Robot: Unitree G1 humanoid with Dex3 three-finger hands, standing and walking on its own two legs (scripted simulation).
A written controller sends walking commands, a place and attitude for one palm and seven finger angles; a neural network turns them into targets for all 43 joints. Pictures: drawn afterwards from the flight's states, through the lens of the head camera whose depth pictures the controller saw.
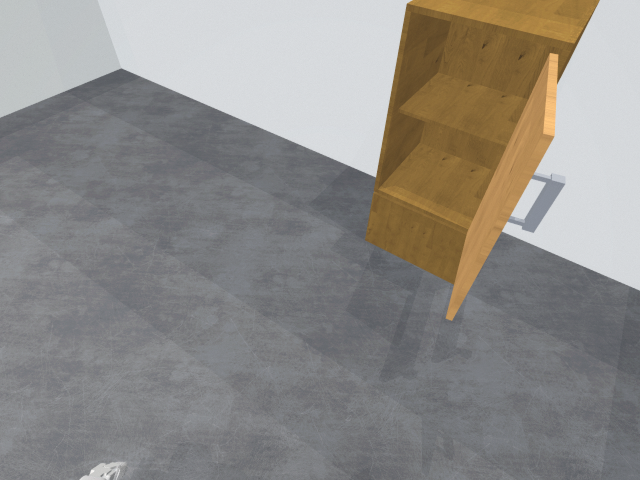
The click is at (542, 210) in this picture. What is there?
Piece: cupboard door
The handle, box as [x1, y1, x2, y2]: [507, 172, 565, 232]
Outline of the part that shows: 553,173 550,176 535,172 531,178 544,181 546,183 523,220 510,216 507,221 519,224 522,226 522,229 533,232 563,186 565,177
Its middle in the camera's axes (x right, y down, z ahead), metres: +0.43 -0.07 +0.78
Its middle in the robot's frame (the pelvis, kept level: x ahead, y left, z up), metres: +0.65 -0.39 -0.04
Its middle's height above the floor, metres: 0.73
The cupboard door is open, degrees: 100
